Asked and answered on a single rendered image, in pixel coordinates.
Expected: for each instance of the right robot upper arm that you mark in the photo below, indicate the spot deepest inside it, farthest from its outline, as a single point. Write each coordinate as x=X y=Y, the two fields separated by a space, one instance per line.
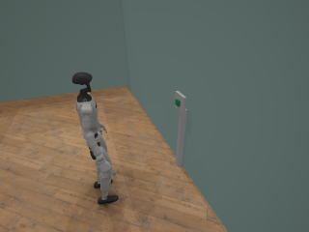
x=86 y=112

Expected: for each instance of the panel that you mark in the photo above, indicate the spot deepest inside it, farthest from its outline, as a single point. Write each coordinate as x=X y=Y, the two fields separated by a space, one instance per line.
x=181 y=127

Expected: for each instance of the button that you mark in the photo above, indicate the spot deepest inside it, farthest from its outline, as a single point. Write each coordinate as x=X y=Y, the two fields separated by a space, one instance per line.
x=177 y=102

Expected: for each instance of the right robot hand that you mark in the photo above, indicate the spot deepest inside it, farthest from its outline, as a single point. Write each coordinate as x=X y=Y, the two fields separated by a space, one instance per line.
x=106 y=166

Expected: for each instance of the robot head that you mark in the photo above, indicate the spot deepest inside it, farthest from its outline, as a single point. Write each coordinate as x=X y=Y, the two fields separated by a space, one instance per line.
x=83 y=78

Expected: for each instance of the left robot hand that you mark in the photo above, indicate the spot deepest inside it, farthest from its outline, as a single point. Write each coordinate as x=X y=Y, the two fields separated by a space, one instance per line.
x=101 y=125

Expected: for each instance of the robot left thigh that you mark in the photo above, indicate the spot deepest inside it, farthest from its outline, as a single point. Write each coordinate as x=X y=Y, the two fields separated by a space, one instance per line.
x=103 y=144

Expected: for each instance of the robot right forearm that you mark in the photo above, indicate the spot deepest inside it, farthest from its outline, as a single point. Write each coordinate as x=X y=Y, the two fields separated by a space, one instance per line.
x=93 y=145

